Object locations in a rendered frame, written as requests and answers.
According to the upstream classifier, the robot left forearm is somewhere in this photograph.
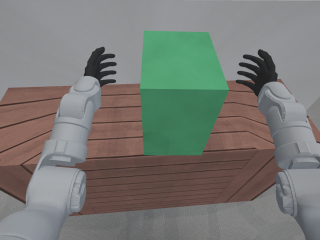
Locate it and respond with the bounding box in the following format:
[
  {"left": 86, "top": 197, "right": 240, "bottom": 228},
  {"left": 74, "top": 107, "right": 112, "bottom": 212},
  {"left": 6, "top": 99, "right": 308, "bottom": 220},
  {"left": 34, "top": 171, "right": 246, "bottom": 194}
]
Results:
[{"left": 25, "top": 76, "right": 102, "bottom": 206}]

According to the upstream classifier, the robot right upper arm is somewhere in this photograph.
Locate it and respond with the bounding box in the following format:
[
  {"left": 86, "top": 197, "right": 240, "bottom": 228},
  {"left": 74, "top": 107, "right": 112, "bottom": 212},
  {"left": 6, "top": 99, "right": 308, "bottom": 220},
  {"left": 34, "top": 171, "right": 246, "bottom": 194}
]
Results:
[{"left": 275, "top": 168, "right": 320, "bottom": 240}]

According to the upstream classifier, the right robot hand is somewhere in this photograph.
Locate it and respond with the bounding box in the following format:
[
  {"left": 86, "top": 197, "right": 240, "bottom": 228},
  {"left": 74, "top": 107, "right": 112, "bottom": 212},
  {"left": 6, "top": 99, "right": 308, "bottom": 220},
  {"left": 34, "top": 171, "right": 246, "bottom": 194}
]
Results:
[{"left": 235, "top": 49, "right": 278, "bottom": 97}]

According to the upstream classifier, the robot left upper arm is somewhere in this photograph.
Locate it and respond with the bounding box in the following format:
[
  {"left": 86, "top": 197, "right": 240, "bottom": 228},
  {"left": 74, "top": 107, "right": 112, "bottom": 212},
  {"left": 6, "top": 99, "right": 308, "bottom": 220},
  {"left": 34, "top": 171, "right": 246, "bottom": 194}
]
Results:
[{"left": 0, "top": 165, "right": 87, "bottom": 240}]

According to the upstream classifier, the pedestal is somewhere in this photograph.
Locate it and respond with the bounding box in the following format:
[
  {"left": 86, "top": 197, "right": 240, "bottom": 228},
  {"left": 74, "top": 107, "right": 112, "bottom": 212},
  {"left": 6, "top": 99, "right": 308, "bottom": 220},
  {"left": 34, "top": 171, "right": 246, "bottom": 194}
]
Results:
[{"left": 0, "top": 79, "right": 320, "bottom": 216}]

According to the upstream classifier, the robot right forearm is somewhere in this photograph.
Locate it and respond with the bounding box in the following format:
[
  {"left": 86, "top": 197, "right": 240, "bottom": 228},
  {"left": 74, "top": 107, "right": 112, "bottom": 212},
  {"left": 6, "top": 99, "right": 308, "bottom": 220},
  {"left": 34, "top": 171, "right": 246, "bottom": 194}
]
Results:
[{"left": 257, "top": 81, "right": 320, "bottom": 170}]

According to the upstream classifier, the left robot hand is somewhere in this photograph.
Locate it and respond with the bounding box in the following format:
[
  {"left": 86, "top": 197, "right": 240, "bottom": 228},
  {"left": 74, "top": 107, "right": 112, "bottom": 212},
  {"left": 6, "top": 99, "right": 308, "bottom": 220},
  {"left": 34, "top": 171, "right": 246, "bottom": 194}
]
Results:
[{"left": 84, "top": 47, "right": 117, "bottom": 87}]

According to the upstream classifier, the carton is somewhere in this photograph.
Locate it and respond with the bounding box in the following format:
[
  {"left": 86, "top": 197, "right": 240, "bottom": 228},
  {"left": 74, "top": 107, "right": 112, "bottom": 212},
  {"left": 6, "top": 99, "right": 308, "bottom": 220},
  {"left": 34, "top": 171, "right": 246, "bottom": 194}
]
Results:
[{"left": 140, "top": 30, "right": 229, "bottom": 156}]

